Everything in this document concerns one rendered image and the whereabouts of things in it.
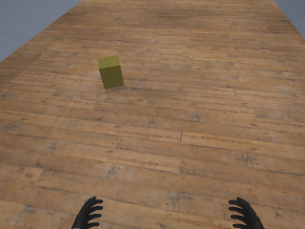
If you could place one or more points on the carton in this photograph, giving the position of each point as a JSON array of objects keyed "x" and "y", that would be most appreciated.
[{"x": 110, "y": 71}]

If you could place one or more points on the robot right hand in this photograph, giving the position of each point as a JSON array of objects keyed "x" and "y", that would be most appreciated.
[{"x": 250, "y": 218}]

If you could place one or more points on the robot left hand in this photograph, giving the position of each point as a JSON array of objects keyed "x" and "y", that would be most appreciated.
[{"x": 83, "y": 217}]

